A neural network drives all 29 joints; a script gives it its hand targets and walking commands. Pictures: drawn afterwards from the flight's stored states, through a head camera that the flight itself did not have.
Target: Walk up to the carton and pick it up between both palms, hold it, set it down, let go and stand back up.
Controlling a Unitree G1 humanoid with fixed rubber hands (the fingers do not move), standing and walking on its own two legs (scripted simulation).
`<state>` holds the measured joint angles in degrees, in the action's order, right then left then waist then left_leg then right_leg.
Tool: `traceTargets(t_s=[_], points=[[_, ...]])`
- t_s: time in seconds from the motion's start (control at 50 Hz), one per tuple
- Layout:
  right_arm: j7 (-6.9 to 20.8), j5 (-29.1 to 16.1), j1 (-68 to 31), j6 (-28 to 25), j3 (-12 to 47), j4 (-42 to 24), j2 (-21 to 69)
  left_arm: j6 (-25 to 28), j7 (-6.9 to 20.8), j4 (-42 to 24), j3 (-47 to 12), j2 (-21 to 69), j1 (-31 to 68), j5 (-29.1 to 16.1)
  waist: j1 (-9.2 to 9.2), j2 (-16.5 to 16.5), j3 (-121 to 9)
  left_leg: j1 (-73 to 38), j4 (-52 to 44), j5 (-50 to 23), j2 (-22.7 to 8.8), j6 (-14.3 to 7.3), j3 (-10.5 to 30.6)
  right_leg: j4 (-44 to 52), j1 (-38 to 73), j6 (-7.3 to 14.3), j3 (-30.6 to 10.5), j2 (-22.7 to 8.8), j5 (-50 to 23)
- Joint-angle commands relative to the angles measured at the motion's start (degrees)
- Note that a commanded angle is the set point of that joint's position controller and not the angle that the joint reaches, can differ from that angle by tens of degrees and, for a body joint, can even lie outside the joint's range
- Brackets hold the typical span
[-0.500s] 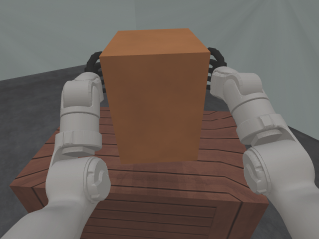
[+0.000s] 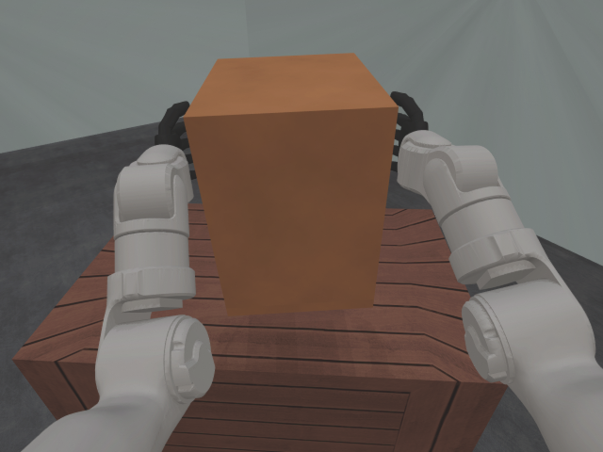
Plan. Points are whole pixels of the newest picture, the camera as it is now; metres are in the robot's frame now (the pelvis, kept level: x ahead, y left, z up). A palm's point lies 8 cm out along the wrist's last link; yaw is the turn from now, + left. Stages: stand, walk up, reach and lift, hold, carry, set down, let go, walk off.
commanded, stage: hold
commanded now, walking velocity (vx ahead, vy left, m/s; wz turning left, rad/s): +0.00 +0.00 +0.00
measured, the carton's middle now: (293, 179) +0.42 +0.00 +0.24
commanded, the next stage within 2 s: set down in 1.60 s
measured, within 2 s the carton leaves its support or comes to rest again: neither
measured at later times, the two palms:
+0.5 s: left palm (172, 153) +0.37 +0.15 +0.30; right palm (414, 142) +0.37 -0.14 +0.31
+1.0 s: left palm (173, 159) +0.38 +0.15 +0.30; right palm (412, 148) +0.37 -0.14 +0.30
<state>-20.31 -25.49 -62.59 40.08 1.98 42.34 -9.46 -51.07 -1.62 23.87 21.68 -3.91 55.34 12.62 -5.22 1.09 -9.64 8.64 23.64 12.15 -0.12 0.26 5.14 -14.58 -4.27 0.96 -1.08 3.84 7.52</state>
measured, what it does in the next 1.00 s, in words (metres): stands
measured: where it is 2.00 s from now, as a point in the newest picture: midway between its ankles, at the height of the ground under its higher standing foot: outside the picture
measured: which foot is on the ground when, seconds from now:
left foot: down 0.00-1.00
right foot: down 0.00-1.00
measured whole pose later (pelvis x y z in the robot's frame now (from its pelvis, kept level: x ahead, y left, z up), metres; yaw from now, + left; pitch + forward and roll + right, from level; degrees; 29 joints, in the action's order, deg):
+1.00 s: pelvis -0.01 +0.00 +0.00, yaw +0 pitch -2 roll -2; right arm -19.8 -23.8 -65.4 40.1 -0.6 47.2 -9.0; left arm -49.5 -2.0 30.8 21.4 -5.5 58.8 11.5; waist -4.9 1.0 -10.8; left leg 10.4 23.3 11.2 0.1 0.4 5.5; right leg -15.4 -6.4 1.1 -0.9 3.8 7.4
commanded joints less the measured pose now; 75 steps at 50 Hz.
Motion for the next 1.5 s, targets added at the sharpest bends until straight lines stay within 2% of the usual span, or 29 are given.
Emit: traceTargets(t_s=[0.0, 0.06, 0.16, 0.2, 0.22, 0.24, 0.3, 0.32, 0.38, 0.44, 0.48, 0.62, 0.64, 0.66, 0.78, 0.86, 0.94, 0.96, 1.0, 1.04, 1.08, 1.1, 1.14, 1.24, 1.28, 1.36, 1.4, 1.44, 1.48], points=[[8.52, -9.96, -53.09, -2.42, 10.99, -20.78, 40.17, 4.42, 6.19, -5.3, -22.74, 35.38, 50.51, -10.1, -0.67, 3.52, -21.59, -4.32, -2.43, -13.89, 1.56, 3.58, -0.98, -0.91, 6.67, -3.6, -0.02, 0.49, -11.08], [9.55, -10.43, -54.1, -2.97, 10.74, -22.07, 41.44, 4.91, 5.2, -7.74, -25.41, 38.13, 51.51, -11.62, -1.27, 3.8, -26.12, -6.27, -0.96, -18.05, 0.97, 4.11, -1.01, -1.42, 7.17, -3.13, 1.09, 1.85, -13.92], [9.89, -8.4, -55.62, -2.37, 8.13, -15.07, 41.42, 5.19, 5.54, 0.3, -20.59, 35.6, 53.19, -9.96, 0.69, 2.14, -19.77, -1.28, -3.36, -8.61, 1.12, 2.38, -1.73, -0.71, 5.94, -3.36, 0.33, 0.63, -6.76], [10.13, -8.52, -55.58, -2.47, 7.79, -13.88, 42.29, 6.32, 5.5, -0.87, -20.39, 34.55, 55.29, -11.12, 0.24, 0.86, -22.06, -1.88, -3.1, -9.98, 1.27, 2.13, -1.26, -0.99, 6.6, -3.49, 0.4, 0.85, -8.24], [10.06, -8.42, -54.84, -2.67, 8.22, -14.27, 42.2, 6.37, 5.26, -1.1, -20.28, 35.17, 55.18, -11.07, 0.91, 1.8, -23.41, -2.54, -2.5, -11.63, 1.21, 2.41, -1.37, -1.44, 7.01, -3.07, 0.3, 0.72, -9.63], [10.01, -9.46, -53.49, -2.72, 8.43, -13.49, 41.72, 6.5, 4.87, -2.44, -21.03, 35.54, 54.8, -11.66, -0.27, 1.67, -25.34, -3.79, -2.2, -14.07, 1.52, 2.49, -1.27, -1.48, 7.17, -3.35, -0.04, 0.97, -11.58], [9.8, -8.28, -52.87, -2.4, 6.79, -9.81, 41.32, 6.64, 5.08, -0.81, -20.0, 34.29, 56.23, -11.03, 0.21, 3.38, -20.51, -2.06, -2.52, -11.23, 1.82, 2.81, -0.93, -1.31, 6.04, -3.25, -0.21, 0.37, -9.47], [9.84, -8.54, -53.18, -3.23, 7.87, -12.63, 40.9, 6.98, 4.91, -3.6, -22.27, 36.67, 56.2, -11.63, 0.24, 5.01, -24.15, -3.56, -1.84, -13.91, 1.68, 3.26, -1.31, -1.79, 6.56, -2.9, 0.12, 1.05, -10.33], [9.66, -8.47, -54.2, -2.67, 6.89, -12.23, 40.31, 6.48, 5.06, 0.16, -21.02, 35.6, 55.81, -11.78, -0.88, 2.83, -22.9, -1.75, -2.35, -12.57, 1.56, 2.87, -1.05, -1.09, 6.75, -3.58, 0.09, 0.64, -9.71], [9.32, -8.84, -55.39, -3.0, 8.02, -12.87, 41.48, 6.9, 5.21, 1.66, -19.29, 34.79, 54.47, -11.08, 1.42, 1.1, -21.14, -1.12, -2.03, -11.57, 1.36, 2.18, -1.22, -1.26, 6.8, -3.51, -0.16, 0.74, -9.38], [9.2, -9.09, -56.11, -3.21, 8.97, -15.65, 41.38, 6.95, 5.26, 1.73, -18.63, 34.05, 55.23, -11.28, 0.73, 0.17, -23.7, -2.2, -2.1, -12.09, 1.96, 2.26, -0.96, -1.09, 7.83, -3.96, 0.4, 0.45, -10.64], [8.48, -10.04, -54.82, -2.98, 9.92, -18.04, 42.28, 6.6, 5.65, -3.17, -20.86, 35.22, 54.2, -11.8, 0.45, 1.95, -25.46, -3.53, -0.93, -15.39, 1.63, 2.81, -1.44, -1.83, 8.89, -4.33, -0.28, 0.58, -14.31], [8.42, -10.15, -54.11, -2.85, 8.67, -17.89, 41.84, 6.46, 5.58, -2.6, -22.13, 35.04, 54.5, -12.41, -1.03, 2.48, -24.46, -3.82, -1.3, -15.55, 2.07, 3.31, -1.0, -1.64, 8.37, -4.14, -0.63, 0.26, -13.87], [8.38, -10.74, -54.6, -3.2, 10.04, -19.99, 43.32, 6.66, 5.29, -4.24, -22.96, 36.16, 53.53, -12.77, -0.11, 2.43, -25.95, -4.67, -0.48, -16.58, 2.12, 3.12, -1.31, -1.75, 7.87, -4.17, 0.05, 1.03, -14.41], [8.17, -10.28, -52.68, -2.73, 9.7, -17.11, 40.25, 5.99, 5.16, -4.28, -22.42, 35.86, 53.3, -12.07, -1.17, 3.66, -23.86, -4.04, -0.78, -15.89, 1.73, 2.97, -0.18, -1.25, 7.7, -4.2, 0.03, 0.53, -14.67], [8.87, -8.09, -55.9, -2.64, 8.72, -16.97, 41.44, 5.87, 5.69, -0.36, -20.67, 35.71, 54.25, -10.51, 0.89, 2.37, -21.69, -0.54, -2.93, -9.32, 1.78, 2.09, -1.34, -0.88, 7.23, -3.72, -0.08, -0.07, -7.45], [9.39, -9.24, -55.11, -2.65, 7.9, -16.19, 40.25, 6.32, 4.93, -0.83, -21.85, 35.48, 54.23, -11.75, -1.09, 2.3, -22.87, -2.86, -2.9, -12.55, 1.63, 2.62, -1.16, -0.87, 7.35, -4.49, -0.03, 0.59, -10.23], [9.43, -8.97, -55.0, -2.67, 8.17, -15.56, 41.18, 6.31, 5.08, 0.74, -20.01, 35.11, 53.63, -11.4, 0.21, 0.61, -21.4, -2.48, -2.66, -10.86, 1.37, 1.98, -0.84, -0.76, 6.5, -4.14, -0.04, 0.73, -9.01], [9.56, -9.08, -55.51, -3.48, 8.93, -16.6, 42.16, 7.02, 4.9, -2.04, -22.09, 36.83, 55.83, -12.56, 0.65, 2.08, -25.53, -3.12, -2.21, -13.16, 1.09, 2.21, -0.7, -1.48, 8.12, -3.42, 0.07, 0.95, -10.99], [9.51, -8.73, -52.87, -2.69, 7.94, -15.09, 41.0, 6.62, 4.94, -1.22, -20.68, 35.49, 53.75, -11.29, -0.24, 2.6, -22.96, -3.05, -2.13, -14.02, 1.39, 2.86, -0.71, -1.0, 7.71, -3.86, 0.11, 0.65, -12.07], [9.51, -9.89, -53.27, -3.08, 10.1, -17.59, 43.14, 6.99, 5.02, -6.59, -22.09, 36.26, 54.71, -11.84, 1.16, 2.66, -27.89, -5.52, -0.52, -17.72, 1.86, 3.22, -1.51, -2.03, 9.52, -3.46, -0.01, 1.16, -15.11], [9.43, -9.89, -52.5, -2.95, 9.53, -17.69, 40.71, 6.42, 5.07, -4.98, -22.2, 36.46, 52.66, -11.46, -0.17, 3.25, -27.56, -5.92, -0.42, -19.11, 1.83, 3.43, -1.48, -1.65, 9.19, -3.68, -0.01, 1.11, -16.3], [8.96, -8.99, -52.97, -2.54, 9.42, -16.64, 39.63, 5.54, 5.6, -0.26, -20.62, 35.02, 51.74, -10.41, -0.2, 1.43, -20.66, -3.03, -2.27, -14.63, 1.79, 2.99, -0.93, -0.52, 8.28, -4.23, 0.14, 0.92, -12.35], [8.95, -11.12, -54.17, -3.09, 11.71, -19.78, 41.69, 5.39, 5.44, -4.01, -21.51, 35.31, 51.63, -10.68, 0.82, 1.5, -24.79, -5.1, -0.43, -19.54, 1.64, 2.88, -1.38, -1.99, 9.38, -4.06, 0.09, 1.27, -17.23], [8.63, -10.26, -53.12, -2.7, 9.5, -16.65, 40.41, 5.22, 5.8, -2.94, -21.98, 35.7, 52.25, -10.46, -0.61, 2.83, -20.98, -4.39, -1.06, -16.49, 1.88, 3.06, -1.41, -1.24, 7.18, -4.11, -0.06, 0.73, -13.93], [9.05, -10.01, -54.69, -3.04, 9.75, -19.03, 41.45, 5.66, 5.36, -4.27, -23.35, 37.02, 52.55, -11.8, -0.2, 2.85, -25.45, -5.36, -1.23, -17.08, 1.29, 3.38, -1.08, -1.37, 7.79, -3.63, 0.98, 1.66, -13.49], [9.3, -8.8, -53.6, -2.53, 7.88, -14.39, 40.42, 5.77, 5.3, -0.96, -20.77, 35.12, 53.02, -10.9, -0.3, 2.98, -19.42, -3.37, -2.05, -12.71, 1.66, 2.98, -0.9, -0.22, 6.06, -3.62, 0.49, 0.99, -10.94], [9.23, -9.06, -55.09, -3.01, 7.31, -16.73, 39.47, 5.7, 5.37, -1.26, -20.79, 35.63, 54.05, -10.47, -0.7, 3.26, -23.3, -3.5, -2.11, -13.22, 1.37, 2.6, -0.41, -0.81, 7.64, -3.88, 0.31, 0.76, -11.23], [9.55, -8.81, -54.38, -2.97, 8.1, -14.18, 41.5, 6.55, 5.31, -0.79, -20.74, 35.6, 54.59, -11.48, 0.37, 2.93, -22.41, -1.98, -2.64, -12.53, 1.61, 2.61, -1.37, -1.48, 7.79, -3.69, 0.06, 0.73, -10.62]])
